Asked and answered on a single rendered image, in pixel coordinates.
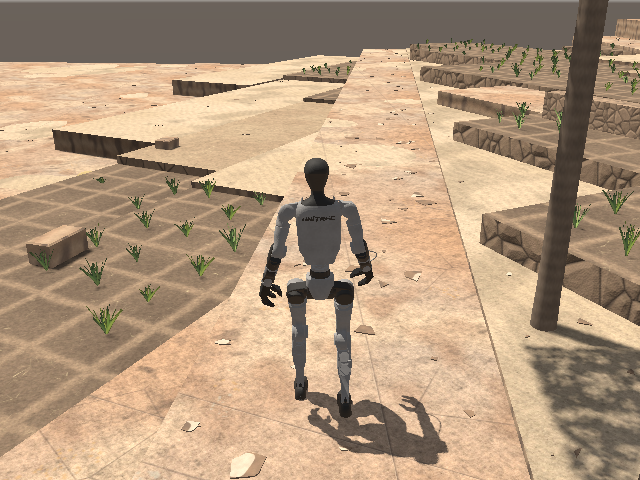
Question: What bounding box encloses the left robot foot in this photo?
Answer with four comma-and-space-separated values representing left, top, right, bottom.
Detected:
294, 376, 308, 400

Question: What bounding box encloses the left robot hand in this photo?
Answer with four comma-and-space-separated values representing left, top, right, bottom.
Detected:
259, 283, 282, 307

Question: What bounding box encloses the right robot shin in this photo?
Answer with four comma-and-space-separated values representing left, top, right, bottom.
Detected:
337, 332, 352, 404

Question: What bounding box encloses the right robot upper arm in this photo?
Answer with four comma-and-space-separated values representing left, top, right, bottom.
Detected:
338, 200, 366, 254

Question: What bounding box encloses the robot right forearm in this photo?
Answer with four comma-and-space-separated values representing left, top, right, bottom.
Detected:
355, 239, 372, 272

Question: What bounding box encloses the robot left forearm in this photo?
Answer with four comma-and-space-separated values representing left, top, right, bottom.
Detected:
261, 243, 281, 287

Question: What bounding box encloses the left robot upper arm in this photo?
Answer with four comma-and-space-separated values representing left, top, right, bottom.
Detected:
271, 202, 297, 259

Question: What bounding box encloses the right robot hand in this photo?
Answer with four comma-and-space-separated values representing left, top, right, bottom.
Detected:
350, 268, 374, 286

